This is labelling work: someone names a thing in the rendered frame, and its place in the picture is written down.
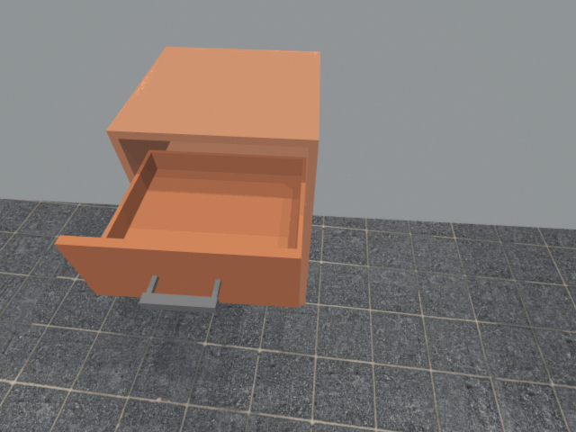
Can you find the handle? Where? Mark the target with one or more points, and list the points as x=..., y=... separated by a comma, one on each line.
x=175, y=302

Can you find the drawer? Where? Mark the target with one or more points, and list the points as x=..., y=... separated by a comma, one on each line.
x=193, y=217

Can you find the cabinet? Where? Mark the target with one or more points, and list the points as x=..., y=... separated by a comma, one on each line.
x=232, y=101

